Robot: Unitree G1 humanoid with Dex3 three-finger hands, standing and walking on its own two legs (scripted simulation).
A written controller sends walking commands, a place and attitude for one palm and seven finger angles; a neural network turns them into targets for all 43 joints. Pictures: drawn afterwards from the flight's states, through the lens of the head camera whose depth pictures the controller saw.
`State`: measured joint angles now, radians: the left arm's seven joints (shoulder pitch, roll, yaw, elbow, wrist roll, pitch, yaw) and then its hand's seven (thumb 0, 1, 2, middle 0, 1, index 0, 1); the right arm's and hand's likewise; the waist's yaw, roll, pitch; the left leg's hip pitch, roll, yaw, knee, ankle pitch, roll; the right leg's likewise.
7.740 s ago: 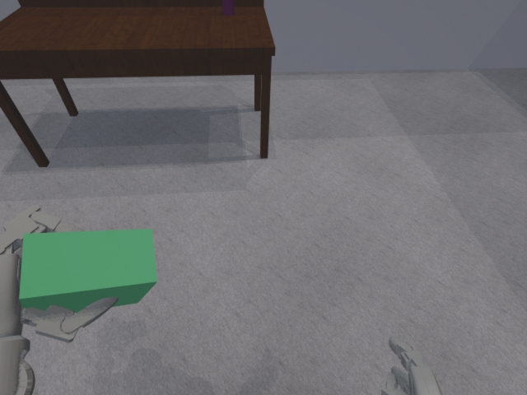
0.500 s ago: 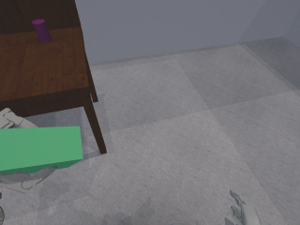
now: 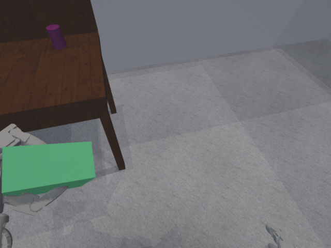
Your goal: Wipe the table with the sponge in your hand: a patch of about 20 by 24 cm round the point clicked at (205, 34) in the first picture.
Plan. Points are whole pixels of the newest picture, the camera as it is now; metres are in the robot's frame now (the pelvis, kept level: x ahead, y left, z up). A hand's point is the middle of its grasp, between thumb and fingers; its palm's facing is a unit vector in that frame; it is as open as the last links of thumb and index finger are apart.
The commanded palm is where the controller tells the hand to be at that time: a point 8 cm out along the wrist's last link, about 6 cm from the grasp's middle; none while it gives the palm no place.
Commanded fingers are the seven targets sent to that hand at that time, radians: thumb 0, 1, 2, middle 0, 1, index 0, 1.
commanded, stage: take the last steps up to it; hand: left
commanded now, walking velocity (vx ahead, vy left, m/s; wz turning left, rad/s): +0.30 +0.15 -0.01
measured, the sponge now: (62, 168) +0.22 +0.20 +0.15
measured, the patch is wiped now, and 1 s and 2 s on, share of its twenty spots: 0.00 0.00 0.00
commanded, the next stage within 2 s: come to a stop and stand still in 1.22 s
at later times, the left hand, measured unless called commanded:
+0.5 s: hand (45, 133) +0.29 +0.26 +0.17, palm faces +0.37 -0.78 -0.50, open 9.9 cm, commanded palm +0.23 +0.30 +0.18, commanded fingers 0.00 0.10 1.30 -1.20 -1.60 -1.20 -1.60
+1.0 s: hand (50, 90) +0.41 +0.30 +0.17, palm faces +0.37 -0.79 -0.50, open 9.9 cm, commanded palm +0.35 +0.34 +0.18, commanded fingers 0.00 0.10 1.30 -1.20 -1.60 -1.20 -1.60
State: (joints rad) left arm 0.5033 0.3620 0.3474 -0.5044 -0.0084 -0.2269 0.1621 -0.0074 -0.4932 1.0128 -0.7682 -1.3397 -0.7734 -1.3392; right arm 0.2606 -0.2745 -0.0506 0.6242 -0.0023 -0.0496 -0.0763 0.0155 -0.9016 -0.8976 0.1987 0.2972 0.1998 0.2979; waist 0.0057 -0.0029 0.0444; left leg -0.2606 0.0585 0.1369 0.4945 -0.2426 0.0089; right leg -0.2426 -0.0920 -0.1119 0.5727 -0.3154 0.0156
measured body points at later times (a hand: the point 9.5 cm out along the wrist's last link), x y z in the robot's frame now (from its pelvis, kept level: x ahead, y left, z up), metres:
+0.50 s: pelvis +0.07 +0.02 +0.01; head +0.13 +0.00 +0.46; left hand +0.26 +0.29 +0.19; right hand +0.23 -0.22 -0.11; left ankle +0.12 +0.18 -0.69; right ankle +0.05 -0.08 -0.73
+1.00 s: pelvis +0.19 +0.07 -0.01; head +0.22 +0.04 +0.44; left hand +0.38 +0.34 +0.20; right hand +0.34 -0.15 -0.13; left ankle +0.15 +0.19 -0.66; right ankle +0.19 -0.02 -0.73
